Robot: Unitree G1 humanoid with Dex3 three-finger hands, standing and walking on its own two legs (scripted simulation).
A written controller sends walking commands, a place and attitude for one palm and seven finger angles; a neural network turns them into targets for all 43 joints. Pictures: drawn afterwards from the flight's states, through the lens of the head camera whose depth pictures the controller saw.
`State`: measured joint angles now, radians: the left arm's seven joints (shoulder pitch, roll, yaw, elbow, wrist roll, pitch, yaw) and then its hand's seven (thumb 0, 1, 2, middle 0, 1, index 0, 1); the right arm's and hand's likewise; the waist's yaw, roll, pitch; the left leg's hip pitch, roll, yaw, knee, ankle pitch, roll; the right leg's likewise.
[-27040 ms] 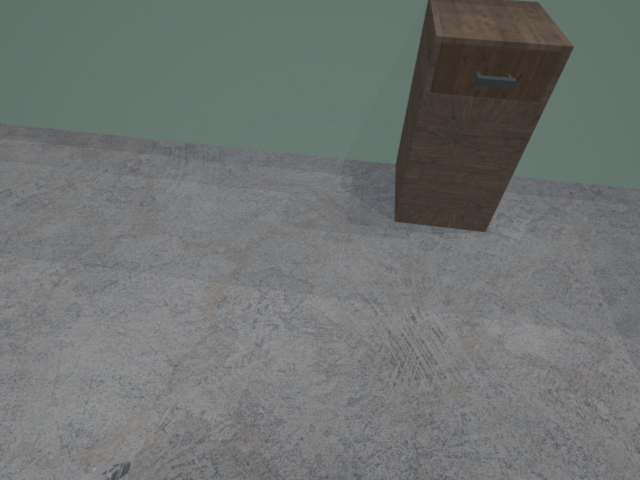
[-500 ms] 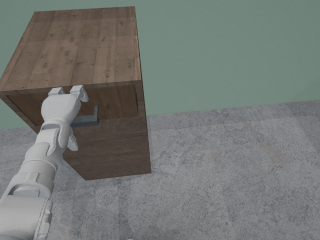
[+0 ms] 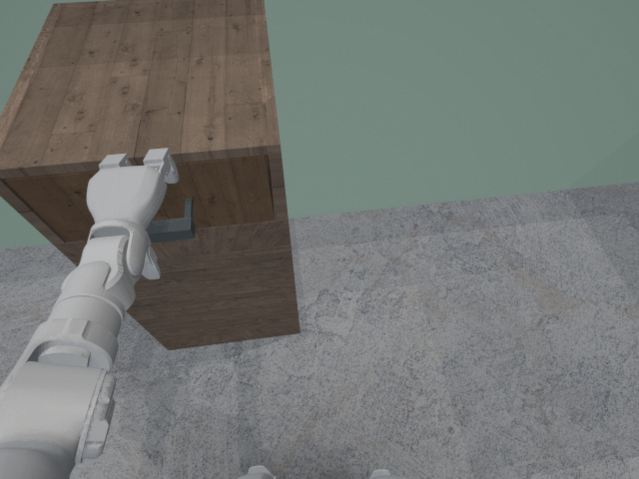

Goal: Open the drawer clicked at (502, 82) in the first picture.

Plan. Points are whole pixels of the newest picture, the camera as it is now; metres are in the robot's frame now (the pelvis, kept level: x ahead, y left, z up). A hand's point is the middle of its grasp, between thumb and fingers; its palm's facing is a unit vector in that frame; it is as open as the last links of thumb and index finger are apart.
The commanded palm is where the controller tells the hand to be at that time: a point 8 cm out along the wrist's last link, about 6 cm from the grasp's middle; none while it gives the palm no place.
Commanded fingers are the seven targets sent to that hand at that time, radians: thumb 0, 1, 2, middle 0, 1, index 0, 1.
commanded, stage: re-aim the fingers above the handle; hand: left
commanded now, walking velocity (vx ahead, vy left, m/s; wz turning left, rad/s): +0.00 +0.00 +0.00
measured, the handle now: (155, 219) +0.50 +0.24 -0.03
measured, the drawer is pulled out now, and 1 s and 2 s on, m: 0.00 0.00 0.00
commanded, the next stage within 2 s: lower the fingers behind the handle in 0.92 s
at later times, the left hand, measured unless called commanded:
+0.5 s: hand (138, 222) +0.46 +0.24 +0.02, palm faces +0.00 -0.04 -1.00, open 13.7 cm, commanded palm +0.43 +0.26 +0.08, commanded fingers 0.00 -0.50 0.30 -0.30 -1.20 -0.30 -1.20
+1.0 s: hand (137, 218) +0.46 +0.24 +0.03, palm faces +0.02 -0.05 -1.00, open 13.8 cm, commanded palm +0.42 +0.26 +0.08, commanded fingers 0.00 -0.50 0.30 -0.30 -1.20 -0.30 -1.20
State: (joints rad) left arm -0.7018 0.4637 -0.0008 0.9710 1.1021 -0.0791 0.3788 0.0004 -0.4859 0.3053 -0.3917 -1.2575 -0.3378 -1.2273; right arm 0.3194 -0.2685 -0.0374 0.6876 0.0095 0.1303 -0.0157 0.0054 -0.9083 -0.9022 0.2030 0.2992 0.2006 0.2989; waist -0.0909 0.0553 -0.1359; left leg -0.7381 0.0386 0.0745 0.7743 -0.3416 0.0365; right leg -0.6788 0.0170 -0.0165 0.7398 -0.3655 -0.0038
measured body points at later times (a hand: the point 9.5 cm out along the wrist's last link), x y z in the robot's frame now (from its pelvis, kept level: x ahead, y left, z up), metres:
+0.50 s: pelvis +0.01 +0.00 +0.00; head +0.09 +0.00 +0.44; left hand +0.45 +0.24 +0.07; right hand +0.04 -0.28 -0.13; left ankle +0.01 +0.10 -0.71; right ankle -0.01 -0.12 -0.71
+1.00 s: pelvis +0.00 +0.00 +0.00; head +0.09 -0.01 +0.44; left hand +0.45 +0.24 +0.08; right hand +0.05 -0.28 -0.13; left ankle +0.01 +0.10 -0.71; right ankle -0.01 -0.12 -0.71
